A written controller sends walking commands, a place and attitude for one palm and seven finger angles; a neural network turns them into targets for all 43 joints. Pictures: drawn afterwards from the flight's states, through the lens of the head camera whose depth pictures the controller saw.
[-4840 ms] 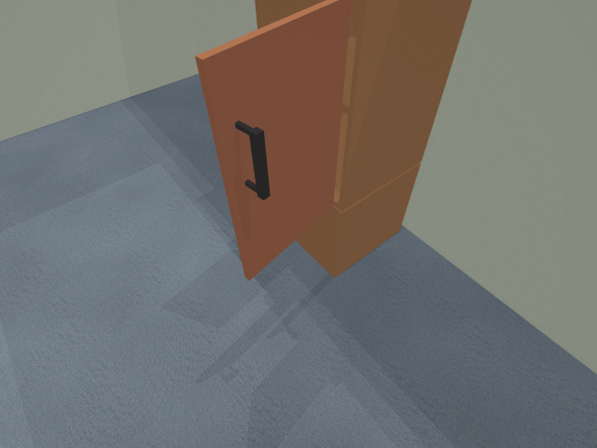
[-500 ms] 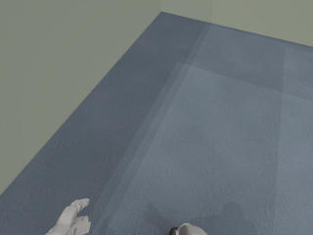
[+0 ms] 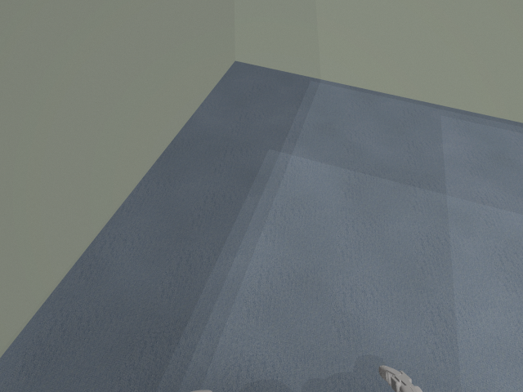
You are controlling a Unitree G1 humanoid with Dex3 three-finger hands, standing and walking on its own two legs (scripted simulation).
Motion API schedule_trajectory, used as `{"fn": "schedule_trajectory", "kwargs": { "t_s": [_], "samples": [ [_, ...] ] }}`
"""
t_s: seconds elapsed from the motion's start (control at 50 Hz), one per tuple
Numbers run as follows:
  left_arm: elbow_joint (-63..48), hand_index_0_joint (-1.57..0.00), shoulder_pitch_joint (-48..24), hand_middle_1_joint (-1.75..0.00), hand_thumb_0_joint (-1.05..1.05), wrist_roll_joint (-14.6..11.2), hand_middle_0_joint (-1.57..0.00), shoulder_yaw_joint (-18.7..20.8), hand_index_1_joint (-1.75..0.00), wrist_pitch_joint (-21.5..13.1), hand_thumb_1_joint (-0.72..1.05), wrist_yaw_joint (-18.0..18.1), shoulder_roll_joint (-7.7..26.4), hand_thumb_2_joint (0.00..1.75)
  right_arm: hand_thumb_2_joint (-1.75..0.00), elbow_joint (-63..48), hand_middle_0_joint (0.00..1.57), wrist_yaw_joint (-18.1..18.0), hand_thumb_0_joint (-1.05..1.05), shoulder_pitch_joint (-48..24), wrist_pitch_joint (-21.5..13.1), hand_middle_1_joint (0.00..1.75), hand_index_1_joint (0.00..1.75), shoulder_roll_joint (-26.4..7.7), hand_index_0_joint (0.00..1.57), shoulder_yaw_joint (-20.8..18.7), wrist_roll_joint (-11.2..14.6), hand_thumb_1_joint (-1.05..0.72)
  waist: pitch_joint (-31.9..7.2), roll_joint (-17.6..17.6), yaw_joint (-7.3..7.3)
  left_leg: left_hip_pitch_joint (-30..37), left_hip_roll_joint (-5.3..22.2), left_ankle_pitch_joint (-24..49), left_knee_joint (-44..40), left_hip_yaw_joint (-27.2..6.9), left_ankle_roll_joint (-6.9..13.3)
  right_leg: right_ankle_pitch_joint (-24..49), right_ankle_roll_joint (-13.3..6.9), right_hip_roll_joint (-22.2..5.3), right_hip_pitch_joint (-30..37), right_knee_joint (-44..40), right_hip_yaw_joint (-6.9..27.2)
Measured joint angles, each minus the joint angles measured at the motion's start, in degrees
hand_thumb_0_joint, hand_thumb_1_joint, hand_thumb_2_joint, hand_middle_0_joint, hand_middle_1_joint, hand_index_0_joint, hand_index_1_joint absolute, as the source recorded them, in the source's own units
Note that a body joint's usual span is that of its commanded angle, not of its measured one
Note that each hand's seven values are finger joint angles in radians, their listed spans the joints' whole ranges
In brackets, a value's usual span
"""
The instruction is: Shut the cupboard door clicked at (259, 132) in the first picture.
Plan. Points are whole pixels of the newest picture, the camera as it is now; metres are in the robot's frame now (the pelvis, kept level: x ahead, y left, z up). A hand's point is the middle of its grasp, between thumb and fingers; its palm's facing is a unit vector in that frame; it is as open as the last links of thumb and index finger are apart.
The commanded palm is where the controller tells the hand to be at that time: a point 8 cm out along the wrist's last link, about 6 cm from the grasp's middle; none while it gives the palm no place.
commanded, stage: walk around to get in front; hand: left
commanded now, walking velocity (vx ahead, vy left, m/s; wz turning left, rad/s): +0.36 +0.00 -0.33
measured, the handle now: out of the picture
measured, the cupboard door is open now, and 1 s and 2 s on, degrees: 100 100 100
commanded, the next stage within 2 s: walk to a spot facing it in 0.30 s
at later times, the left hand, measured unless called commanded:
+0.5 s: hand (221, 292) +0.32 +0.10 -0.15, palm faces -0.07 -0.97 -0.22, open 7.2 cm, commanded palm none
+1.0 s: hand (213, 260) +0.39 +0.14 -0.16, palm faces +0.20 -0.96 -0.22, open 7.4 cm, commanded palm none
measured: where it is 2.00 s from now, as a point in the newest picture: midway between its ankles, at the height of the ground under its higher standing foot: (308, 349)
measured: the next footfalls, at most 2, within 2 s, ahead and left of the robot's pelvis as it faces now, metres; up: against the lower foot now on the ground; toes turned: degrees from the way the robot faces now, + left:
right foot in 0.32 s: +0.25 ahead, -0.16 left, +0.00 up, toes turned -13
left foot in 0.70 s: +0.43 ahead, +0.03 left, +0.00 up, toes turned +9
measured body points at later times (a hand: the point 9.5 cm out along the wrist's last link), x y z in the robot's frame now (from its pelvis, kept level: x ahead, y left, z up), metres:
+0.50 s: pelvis +0.22 -0.07 +0.01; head +0.24 -0.08 +0.46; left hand +0.32 +0.16 -0.13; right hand +0.16 -0.31 -0.14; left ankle +0.23 +0.08 -0.67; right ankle +0.21 -0.15 -0.73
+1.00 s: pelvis +0.33 -0.08 +0.01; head +0.37 -0.06 +0.45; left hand +0.38 +0.19 -0.14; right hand +0.45 -0.31 -0.13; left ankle +0.39 +0.02 -0.73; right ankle +0.34 -0.25 -0.67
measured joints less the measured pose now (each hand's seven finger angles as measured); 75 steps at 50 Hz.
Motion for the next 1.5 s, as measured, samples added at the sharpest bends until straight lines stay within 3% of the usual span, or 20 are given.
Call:
{"fn": "schedule_trajectory", "kwargs": {
  "t_s": [0.04, 0.08, 0.18, 0.26, 0.32, 0.38, 0.42, 0.58, 0.68, 0.7, 0.72, 0.76, 0.8, 0.84, 0.98, 1.12, 1.2, 1.28, 1.44, 1.5],
  "samples": [
    [-0.16, -0.20, -1.28, -0.30, 0.01, 0.35, -0.19, 0.19, -0.29, 0.48, 0.92, -0.42, 0.06, 0.90, -0.90, 0.82, 0.20, -0.42, 0.00, 2.14, -0.28, 0.30, 0.30, 0.63, 0.20, 0.18, 0.10, -0.91, -0.10, -0.31, -0.09, 3.03, -0.15, -0.17, -3.10, 0.74, -0.87, 4.02, 0.60, -1.69, -5.50, 6.09, -0.82],
    [-1.08, -0.20, -2.81, -0.30, 0.01, 0.48, -0.19, 0.19, -0.29, 0.79, 0.91, -0.78, -0.32, 0.90, -0.90, 2.49, 0.20, -0.68, 0.00, 4.51, -0.34, 0.30, 0.30, 0.97, 0.20, 0.34, 0.24, -0.91, -0.02, 0.01, 0.00, 6.31, -0.03, 0.23, -6.80, 1.39, -1.07, 6.69, 1.25, -3.35, -9.17, 4.62, -1.44],
    [-3.39, -0.20, -6.56, -0.30, 0.01, 0.55, -0.19, -0.32, -0.29, 0.96, 0.91, -1.44, -1.95, 0.90, -0.90, 6.44, 0.20, -0.67, 0.00, 10.08, 0.77, 0.30, 0.30, -0.73, 0.20, -0.86, 0.40, -0.94, 0.25, 1.73, -1.28, 13.18, 1.06, -0.82, -12.49, 3.40, -2.13, 11.13, 1.98, -6.07, -11.43, -13.10, -3.60],
    [-4.21, -0.20, -9.88, -0.30, 0.01, 0.67, -0.19, -0.38, -0.29, 0.89, 0.91, -1.73, -2.02, 0.90, -0.90, 9.00, 0.20, -0.40, 0.00, 14.22, 1.87, 0.30, 0.30, -1.73, 0.20, -1.14, 0.20, -0.93, 0.99, 2.16, -3.26, 17.02, 2.24, -4.70, -11.70, 5.05, -4.27, 12.97, 1.64, -5.65, -8.85, -22.86, -5.61],
    [-5.18, -0.20, -11.50, -0.30, 0.01, 0.75, -0.19, -0.38, -0.29, -0.90, 0.91, -1.61, -1.11, 0.90, -0.90, 10.81, 0.20, -0.16, 0.00, 17.69, 2.66, 0.30, 0.30, -1.72, 0.20, -0.99, 0.74, -0.92, 1.07, 1.55, -3.86, 15.59, 4.02, -10.60, -1.73, 5.18, -5.25, 13.17, -0.80, -4.49, -4.18, -28.54, -6.17],
    [-5.14, -0.20, -12.24, -0.30, 0.00, -0.14, -0.19, -0.43, -0.29, -2.42, 0.91, -0.25, -2.08, 0.90, -0.90, 12.89, 0.20, -0.03, 0.01, 16.13, 4.37, 0.30, 0.30, -2.12, 0.20, -1.26, 1.38, -0.92, 2.67, 3.05, -4.04, 5.36, 4.24, -13.53, 22.38, -1.81, -3.94, 10.11, -1.64, -3.04, -2.57, -25.12, -7.31],
    [-4.60, -0.20, -10.98, -0.30, 0.00, -0.31, -0.19, -0.79, -0.29, -2.40, 0.91, 0.58, -2.77, 0.90, -0.90, 12.96, 0.20, -0.14, 0.01, 14.40, 4.67, 0.30, 0.30, -2.00, 0.20, -1.44, 1.26, -0.92, 2.32, 3.30, -4.28, -0.27, 4.11, -10.39, 28.18, -3.32, -3.95, 10.02, -1.13, -2.22, 0.72, -28.48, -7.75],
    [-0.71, -0.20, -7.04, -0.30, -0.01, -0.38, -0.20, -1.46, -0.30, -2.86, 0.95, 1.86, -2.30, 0.90, -0.90, 9.04, 0.19, 0.07, 0.01, 8.08, 3.87, 0.30, 0.30, 1.16, 0.20, -0.71, 1.51, -0.92, 0.12, 2.15, -4.34, -8.10, 2.35, -0.62, 11.25, -2.20, -4.42, 9.83, -0.71, -1.34, 11.86, -39.81, -10.56],
    [-0.22, -0.20, -5.14, -0.30, 0.00, -0.41, -0.20, -1.76, -0.30, -1.59, 0.93, 2.20, -2.90, 0.90, -0.90, 7.90, 0.20, 0.28, 0.01, 5.21, 4.51, 0.30, 0.30, 0.22, 0.20, -0.73, 1.33, -0.95, 0.93, 1.28, -3.00, -4.66, -0.29, 3.97, 2.11, 0.17, -3.18, 3.03, 1.21, -2.66, 15.03, -34.39, -13.38],
    [-0.42, -0.20, -4.39, -0.30, 0.00, -0.53, -0.20, -1.73, -0.30, -1.16, 0.93, 2.22, -3.14, 0.90, -0.90, 7.12, 0.20, 0.45, 0.01, 5.10, 4.33, 0.30, 0.30, -0.44, 0.20, -0.71, 1.11, -0.94, 0.79, 1.61, -2.72, -3.41, -0.56, 7.56, 0.27, -0.24, -1.32, 0.87, 1.81, -3.04, 13.99, -30.27, -13.81],
    [-0.59, -0.20, -4.07, -0.30, 0.00, -0.83, -0.20, -1.68, -0.30, -0.52, 0.92, 2.25, -3.17, 0.90, -0.90, 6.45, 0.20, 0.37, 0.01, 4.71, 4.11, 0.30, 0.30, -0.83, 0.20, -0.85, 0.87, -0.94, 0.65, 1.57, -2.84, -3.76, -1.03, 5.22, 1.46, -0.57, 1.11, -2.15, 2.81, -3.66, 11.42, -23.40, -13.30],
    [-1.07, -0.20, -4.72, -0.30, 0.00, -0.81, -0.20, -1.48, -0.30, 1.19, 0.92, 2.42, -2.59, 0.90, -0.90, 5.37, 0.20, -0.12, 0.01, 3.59, 4.08, 0.30, 0.30, -0.94, 0.20, -0.82, 0.83, -0.94, 1.12, 0.59, -2.87, -4.93, -2.25, 1.14, 4.35, -0.97, 3.42, -6.95, 3.94, -3.61, 4.80, -8.13, -8.42],
    [-1.67, -0.20, -6.11, -0.30, 0.01, -0.50, -0.20, -1.05, -0.29, 2.30, 0.92, 2.35, -2.11, 0.90, -0.90, 4.37, 0.20, -0.60, 0.01, 3.16, 4.26, 0.30, 0.30, -1.07, 0.20, -0.86, 0.87, -0.93, 1.19, 0.27, -2.58, -5.07, -3.15, 0.88, 3.60, -1.77, 3.18, -5.26, 4.75, -3.32, -1.29, 2.01, -4.85],
    [-2.82, -0.20, -7.60, -0.30, 0.01, -0.27, -0.20, -0.59, -0.29, 2.70, 0.92, 2.08, -1.82, 0.90, -0.90, 3.78, 0.20, -0.90, 0.01, 2.89, 4.38, 0.30, 0.30, -1.29, 0.20, -0.88, 0.89, -0.92, 1.36, 0.37, -2.10, -4.58, -3.92, 2.30, 1.17, -2.76, 2.76, -1.78, 5.33, -3.76, -5.51, 5.03, -2.63],
    [-7.31, -0.20, -10.39, -0.30, 0.01, -0.06, -0.19, 0.03, -0.29, 3.16, 0.91, 1.85, -0.95, 0.90, -0.90, 2.33, 0.20, -0.33, 0.00, 2.36, 5.35, 0.30, 0.30, -1.94, 0.20, -1.41, 0.88, -0.91, 1.00, 2.58, -2.08, -3.34, -4.40, 5.83, -5.12, -7.75, 1.56, 1.49, 6.23, -4.30, -8.95, -4.95, 0.59],
    [-10.38, -0.20, -11.10, -0.30, 0.01, -0.26, -0.19, -0.21, -0.29, 2.57, 0.91, 1.91, 0.00, 0.90, -0.90, 1.25, 0.20, 0.31, 0.00, 3.42, 7.17, 0.30, 0.30, -2.71, 0.20, -3.05, 1.01, -0.91, 0.19, 4.05, -3.33, -4.82, -5.34, 5.51, -3.45, -14.10, -1.86, 3.91, 5.06, -1.80, 0.69, -27.06, -0.38],
    [-10.79, -0.20, -9.60, -0.30, 0.01, 0.23, -0.20, -0.97, -0.29, 1.73, 0.91, 2.57, -0.96, 0.90, -0.90, 1.79, 0.20, 0.65, 0.01, 3.14, 8.66, 0.30, 0.30, -4.39, 0.20, -4.30, 1.20, -0.91, 0.68, 4.30, -2.98, -10.35, -5.99, -9.84, 16.10, -11.71, -3.61, 6.57, 2.06, -3.17, 3.01, -29.29, -2.68],
    [-10.13, -0.20, -7.49, -0.30, 0.01, 0.12, -0.20, -1.72, -0.29, 1.46, 0.91, 2.75, -1.65, 0.90, -0.90, 1.82, 0.20, 1.15, 0.01, 2.42, 9.08, 0.30, 0.30, -5.09, 0.20, -4.25, 1.35, -0.91, 1.75, 2.74, -3.31, -11.22, -4.01, -10.19, 27.03, -6.94, -5.39, 6.85, 1.65, -5.47, 6.56, -32.38, -5.54],
    [-8.91, -0.21, -4.34, -0.30, 0.01, 0.30, -0.20, -2.15, -0.30, 1.08, 0.90, 2.29, -1.29, 0.90, -0.90, 1.10, 0.20, 1.63, 0.01, -1.29, 8.93, 0.30, 0.30, -4.70, 0.20, -2.73, 1.77, -0.91, 3.93, -0.31, -1.34, -1.91, -2.78, -9.83, 9.00, -2.52, -5.06, 4.33, 2.10, -8.90, 8.12, -30.62, -11.79],
    [-8.38, -0.21, -2.69, -0.30, 0.01, -0.12, -0.20, -1.65, -0.30, 1.50, 0.90, 2.01, -0.45, 0.90, -0.90, -0.47, 0.20, 1.74, 0.01, -2.32, 7.87, 0.30, 0.30, -5.03, 0.20, -2.17, 1.57, -0.91, 3.43, -0.12, -0.91, 3.21, -2.87, -0.66, -1.53, -1.75, -2.53, 1.17, 3.12, -9.85, 5.63, -23.93, -13.93]
  ]
}}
